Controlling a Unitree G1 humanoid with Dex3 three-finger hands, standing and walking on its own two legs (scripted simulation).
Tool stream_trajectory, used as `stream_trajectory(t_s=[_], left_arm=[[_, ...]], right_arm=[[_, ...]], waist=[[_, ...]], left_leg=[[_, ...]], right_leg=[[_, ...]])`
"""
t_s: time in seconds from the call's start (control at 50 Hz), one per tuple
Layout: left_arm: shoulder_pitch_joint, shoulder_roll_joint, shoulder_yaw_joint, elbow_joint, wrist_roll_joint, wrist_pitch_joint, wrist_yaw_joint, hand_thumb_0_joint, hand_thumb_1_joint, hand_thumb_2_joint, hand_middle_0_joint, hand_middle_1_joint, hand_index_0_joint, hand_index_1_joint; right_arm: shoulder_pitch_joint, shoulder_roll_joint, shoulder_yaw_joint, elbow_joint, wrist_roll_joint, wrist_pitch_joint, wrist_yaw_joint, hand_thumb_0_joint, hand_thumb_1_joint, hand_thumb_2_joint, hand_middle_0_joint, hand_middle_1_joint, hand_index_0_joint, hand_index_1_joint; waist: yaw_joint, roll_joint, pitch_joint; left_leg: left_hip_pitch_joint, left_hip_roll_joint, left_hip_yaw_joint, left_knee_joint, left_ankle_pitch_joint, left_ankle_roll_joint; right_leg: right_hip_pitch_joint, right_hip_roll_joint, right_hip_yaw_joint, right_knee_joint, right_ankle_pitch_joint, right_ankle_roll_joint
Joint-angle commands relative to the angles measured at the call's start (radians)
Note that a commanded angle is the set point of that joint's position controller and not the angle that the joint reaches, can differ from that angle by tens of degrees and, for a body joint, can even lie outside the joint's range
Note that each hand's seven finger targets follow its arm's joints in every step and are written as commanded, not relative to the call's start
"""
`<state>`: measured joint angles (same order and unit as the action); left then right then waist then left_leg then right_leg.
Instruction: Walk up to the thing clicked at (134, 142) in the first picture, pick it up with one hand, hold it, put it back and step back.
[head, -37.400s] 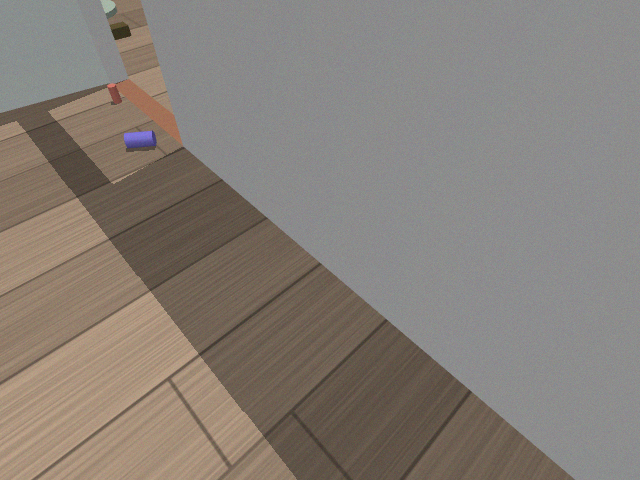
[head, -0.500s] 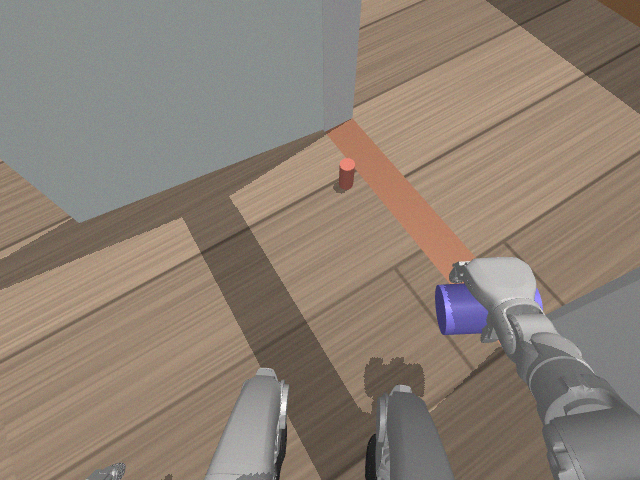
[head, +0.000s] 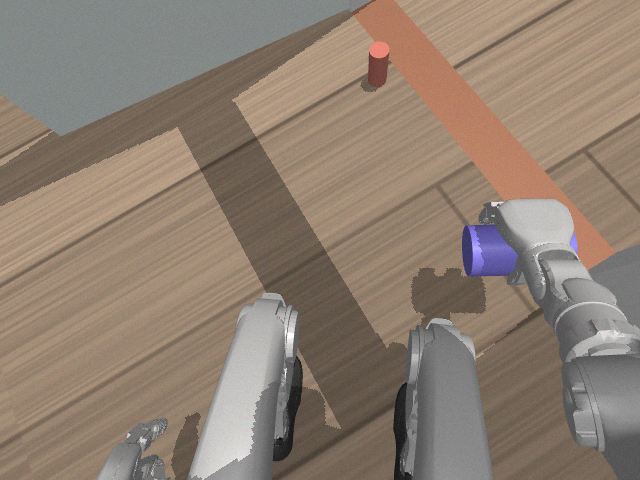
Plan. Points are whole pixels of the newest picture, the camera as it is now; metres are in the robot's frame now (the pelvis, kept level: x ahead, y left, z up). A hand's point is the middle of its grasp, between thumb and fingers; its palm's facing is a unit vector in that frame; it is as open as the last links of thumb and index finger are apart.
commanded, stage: crouch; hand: right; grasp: from above
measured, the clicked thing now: (514, 249) +0.43 -0.23 -0.20
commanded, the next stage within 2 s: lower in 0.66 s
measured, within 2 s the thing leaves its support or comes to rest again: neither
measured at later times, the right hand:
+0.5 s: hand (502, 257) +0.43 -0.22 -0.24, palm faces -0.47 -0.04 -0.88, open 10.2 cm
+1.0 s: hand (493, 261) +0.43 -0.23 -0.29, palm faces -0.49 -0.03 -0.87, open 10.2 cm
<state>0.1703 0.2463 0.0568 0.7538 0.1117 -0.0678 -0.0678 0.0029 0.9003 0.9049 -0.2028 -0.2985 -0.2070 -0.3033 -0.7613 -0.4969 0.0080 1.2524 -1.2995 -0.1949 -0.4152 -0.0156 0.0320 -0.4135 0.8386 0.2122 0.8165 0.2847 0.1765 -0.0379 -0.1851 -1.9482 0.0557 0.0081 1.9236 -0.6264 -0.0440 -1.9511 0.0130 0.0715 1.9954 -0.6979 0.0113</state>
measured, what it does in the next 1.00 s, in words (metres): lowers itself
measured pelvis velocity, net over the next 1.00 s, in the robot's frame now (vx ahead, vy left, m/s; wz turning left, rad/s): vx -0.01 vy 0.00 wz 0.03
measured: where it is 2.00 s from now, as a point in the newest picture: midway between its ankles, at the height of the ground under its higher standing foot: (343, 440)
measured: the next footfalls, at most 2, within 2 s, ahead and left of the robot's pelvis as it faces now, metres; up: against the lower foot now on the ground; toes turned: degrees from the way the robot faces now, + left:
none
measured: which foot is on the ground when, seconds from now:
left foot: down 0.00-1.00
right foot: down 0.00-1.00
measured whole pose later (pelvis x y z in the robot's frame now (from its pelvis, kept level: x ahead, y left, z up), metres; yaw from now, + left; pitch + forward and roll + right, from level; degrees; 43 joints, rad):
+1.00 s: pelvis -0.01 +0.00 -0.11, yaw +2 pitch +35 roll +6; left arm 0.16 0.28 0.02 0.79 0.16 -0.09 -0.14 0.00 0.91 0.91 -0.20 -0.30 -0.20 -0.30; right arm -0.91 -0.63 -0.05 1.47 -1.36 -0.29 -0.46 -0.01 0.02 -0.42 0.82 0.22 0.80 0.30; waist 0.24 -0.01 -0.08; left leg -2.23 0.04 0.01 2.25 -0.63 -0.05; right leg -2.24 0.03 0.10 2.35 -0.72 0.02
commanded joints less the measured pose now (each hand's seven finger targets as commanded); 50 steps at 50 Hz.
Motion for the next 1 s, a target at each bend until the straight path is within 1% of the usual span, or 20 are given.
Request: stream_trajectory(t_s=[0.0,0.02,0.04,0.1,0.14,0.28,0.3,0.4,0.46,0.48,0.52,0.54,0.58,0.62,0.64,0.7,0.78,0.84,0.94,0.98], left_arm=[[0.205,0.212,0.074,-0.039,0.001,-0.01,-0.007,0.0,0.9,0.904,-0.2,-0.3,-0.2,-0.3],[0.195,0.208,0.07,-0.045,0.001,-0.011,-0.011,0.0,0.901,0.905,-0.2,-0.3,-0.2,-0.3],[0.202,0.21,0.074,-0.041,0.003,-0.007,-0.014,0.0,0.901,0.904,-0.2,-0.3,-0.2,-0.3],[0.193,0.218,0.071,-0.049,0.002,-0.006,-0.022,0.0,0.902,0.905,-0.2,-0.3,-0.2,-0.3],[0.21,0.222,0.077,-0.036,0.006,-0.002,-0.026,0.0,0.901,0.904,-0.2,-0.3,-0.2,-0.3],[0.199,0.237,0.076,-0.035,0.011,-0.002,-0.036,0.0,0.9,0.903,-0.2,-0.3,-0.2,-0.3],[0.205,0.24,0.078,-0.027,0.012,-0.001,-0.037,0.0,0.9,0.903,-0.2,-0.3,-0.2,-0.3],[0.195,0.242,0.069,-0.025,0.017,-0.007,-0.047,0.0,0.901,0.903,-0.2,-0.3,-0.2,-0.3],[0.201,0.249,0.07,-0.022,0.02,-0.009,-0.049,0.0,0.9,0.901,-0.2,-0.3,-0.2,-0.3],[0.215,0.253,0.07,-0.013,0.023,-0.009,-0.052,0.0,0.901,0.902,-0.2,-0.3,-0.2,-0.3],[0.192,0.251,0.064,-0.025,0.021,-0.01,-0.055,0.0,0.901,0.902,-0.2,-0.3,-0.2,-0.3],[0.197,0.253,0.063,-0.021,0.021,-0.012,-0.055,0.0,0.901,0.902,-0.2,-0.3,-0.2,-0.3],[0.201,0.259,0.061,-0.014,0.025,-0.011,-0.053,0.0,0.903,0.902,-0.2,-0.3,-0.2,-0.3],[0.193,0.256,0.056,-0.021,0.024,-0.013,-0.057,0.0,0.904,0.902,-0.2,-0.3,-0.2,-0.3],[0.206,0.263,0.058,-0.006,0.027,-0.015,-0.058,0.0,0.903,0.901,-0.2,-0.3,-0.2,-0.3],[0.192,0.262,0.051,-0.011,0.024,-0.018,-0.059,0.0,0.903,0.901,-0.2,-0.3,-0.2,-0.3],[0.191,0.258,0.044,-0.006,0.029,-0.019,-0.06,0.0,0.908,0.904,-0.2,-0.3,-0.2,-0.3],[0.195,0.26,0.037,0.013,0.033,-0.024,-0.062,0.0,0.91,0.905,-0.2,-0.3,-0.2,-0.3],[0.194,0.269,0.032,0.025,0.043,-0.028,-0.068,0.0,0.908,0.904,-0.2,-0.3,-0.2,-0.3],[0.177,0.269,0.035,0.026,0.046,-0.03,-0.072,0.0,0.909,0.904,-0.2,-0.3,-0.2,-0.3]], right_arm=[[-0.349,-0.27,-0.074,-0.191,0.014,-0.002,-0.052,0.0,-0.867,-0.871,1.288,0.431,1.228,0.496],[-0.304,-0.231,-0.055,-0.131,0.017,0.003,-0.048,0.0,-0.844,-0.88,1.277,0.435,1.214,0.502],[-0.38,-0.283,-0.083,-0.232,0.021,-0.011,-0.05,0.0,-0.836,-0.875,1.272,0.43,1.208,0.498],[-0.287,-0.249,-0.064,-0.107,0.019,-0.008,-0.04,0.0,-0.818,-0.829,1.243,0.428,1.19,0.485],[-0.389,-0.294,-0.084,-0.217,0.018,-0.026,-0.042,0.0,-0.811,-0.836,1.227,0.444,1.177,0.497],[-0.36,-0.264,-0.065,-0.113,0.004,-0.038,-0.05,0.0,-0.734,-0.799,1.176,0.414,1.123,0.471],[-0.4,-0.308,-0.09,-0.157,0.001,-0.044,-0.058,0.0,-0.719,-0.796,1.167,0.408,1.112,0.466],[-0.394,-0.284,-0.075,-0.084,-0.002,-0.045,-0.067,0.0,-0.724,-0.826,1.178,0.414,1.116,0.481],[-0.416,-0.331,-0.103,-0.109,-0.007,-0.046,-0.076,0.0,-0.732,-0.805,1.173,0.418,1.117,0.477],[-0.428,-0.324,-0.098,-0.132,-0.009,-0.05,-0.075,0.0,-0.73,-0.821,1.173,0.428,1.115,0.489],[-0.385,-0.293,-0.074,-0.032,-0.012,-0.04,-0.069,0.0,-0.725,-0.816,1.167,0.432,1.11,0.492],[-0.424,-0.311,-0.087,-0.058,-0.001,-0.044,-0.071,0.0,-0.724,-0.824,1.167,0.433,1.109,0.495],[-0.441,-0.364,-0.112,-0.058,-0.012,-0.048,-0.076,0.0,-0.716,-0.812,1.167,0.433,1.108,0.494],[-0.397,-0.334,-0.091,-0.023,-0.015,-0.047,-0.073,0.0,-0.726,-0.827,1.179,0.438,1.118,0.502],[-0.462,-0.349,-0.103,-0.069,-0.016,-0.056,-0.074,0.0,-0.722,-0.824,1.167,0.437,1.108,0.499],[-0.449,-0.341,-0.089,0.006,-0.01,-0.056,-0.072,0.0,-0.687,-0.795,1.15,0.413,1.088,0.478],[-0.426,-0.343,-0.082,0.021,-0.015,-0.064,-0.073,0.0,-0.721,-0.813,1.215,0.405,1.138,0.486],[-0.491,-0.339,-0.077,0.045,-0.018,-0.079,-0.077,0.0,-0.708,-0.787,1.218,0.373,1.135,0.459],[-0.451,-0.359,-0.095,0.089,-0.04,-0.095,-0.099,0.0,-0.727,-0.767,1.214,0.381,1.141,0.457],[-0.494,-0.368,-0.094,0.057,-0.038,-0.105,-0.111,0.0,-0.728,-0.763,1.223,0.368,1.146,0.449]], waist=[[0.006,-0.17,-0.683],[0.009,-0.146,-0.661],[0.016,-0.151,-0.687],[0.009,-0.139,-0.656],[0.023,-0.16,-0.673],[0.023,-0.192,-0.648],[0.026,-0.196,-0.65],[0.038,-0.199,-0.614],[0.029,-0.217,-0.648],[0.039,-0.22,-0.646],[0.051,-0.178,-0.613],[0.054,-0.169,-0.613],[0.039,-0.182,-0.627],[0.032,-0.205,-0.62],[0.056,-0.194,-0.616],[0.054,-0.185,-0.571],[0.048,-0.166,-0.591],[0.078,-0.156,-0.547],[0.066,-0.17,-0.554],[0.067,-0.21,-0.566]], left_leg=[[0.342,-0.031,0.061,-0.16,0.221,0.076],[0.342,-0.033,0.06,-0.16,0.222,0.072],[0.344,-0.035,0.062,-0.153,0.225,0.07],[0.309,-0.035,0.064,-0.126,0.217,0.072],[0.307,-0.038,0.064,-0.114,0.223,0.07],[0.199,-0.043,0.078,-0.046,0.209,0.078],[0.204,-0.041,0.077,-0.039,0.214,0.076],[0.152,-0.04,0.084,-0.007,0.175,0.077],[0.15,-0.038,0.087,0.016,0.177,0.078],[0.155,-0.035,0.085,0.021,0.194,0.075],[0.159,-0.042,0.084,0.013,0.177,0.072],[0.157,-0.041,0.083,0.014,0.172,0.07],[0.154,-0.041,0.082,0.027,0.159,0.073],[0.143,-0.042,0.084,0.039,0.16,0.076],[0.123,-0.039,0.088,0.044,0.156,0.074],[0.106,-0.043,0.089,0.046,0.124,0.075],[0.14,-0.047,0.087,0.059,0.136,0.071],[0.094,-0.048,0.094,0.079,0.125,0.071],[0.069,-0.047,0.1,0.117,0.148,0.07],[0.048,-0.053,0.107,0.138,0.146,0.073]], right_leg=[[0.473,0.025,-0.05,-0.198,0.256,-0.025],[0.442,0.027,-0.058,-0.179,0.242,-0.032],[0.439,0.026,-0.057,-0.17,0.243,-0.035],[0.411,0.027,-0.056,-0.147,0.241,-0.033],[0.4,0.025,-0.061,-0.123,0.241,-0.035],[0.401,0.021,-0.044,-0.089,0.248,-0.021],[0.386,0.021,-0.047,-0.077,0.251,-0.023],[0.351,0.023,-0.045,-0.058,0.203,-0.024],[0.358,0.023,-0.046,-0.047,0.21,-0.022],[0.358,0.023,-0.048,-0.034,0.222,-0.022],[0.298,0.03,-0.062,-0.015,0.19,-0.033],[0.282,0.029,-0.061,-0.008,0.18,-0.036],[0.268,0.031,-0.067,-0.002,0.172,-0.036],[0.275,0.03,-0.068,0.004,0.177,-0.032],[0.271,0.03,-0.06,0.009,0.17,-0.032],[0.227,0.033,-0.066,0.017,0.129,-0.039],[0.198,0.036,-0.078,0.045,0.14,-0.042],[0.151,0.038,-0.072,0.069,0.126,-0.044],[0.167,0.039,-0.073,0.102,0.158,-0.041],[0.175,0.036,-0.07,0.105,0.156,-0.037]])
